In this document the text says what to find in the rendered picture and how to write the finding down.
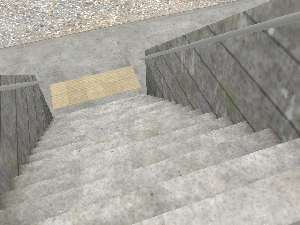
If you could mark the stairs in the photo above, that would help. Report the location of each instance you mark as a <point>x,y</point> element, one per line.
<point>136,158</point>

